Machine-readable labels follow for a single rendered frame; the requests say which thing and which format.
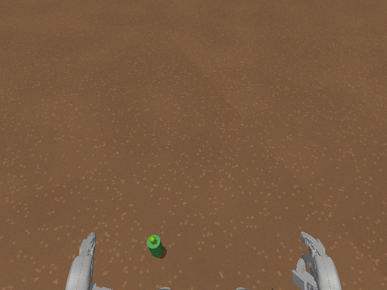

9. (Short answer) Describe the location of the right robot hand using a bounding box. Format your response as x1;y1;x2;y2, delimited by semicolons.
292;231;342;290

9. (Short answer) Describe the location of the left robot hand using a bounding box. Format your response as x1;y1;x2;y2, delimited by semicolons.
65;232;113;290

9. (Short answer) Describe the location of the bottle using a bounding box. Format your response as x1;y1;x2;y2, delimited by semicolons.
147;235;163;257

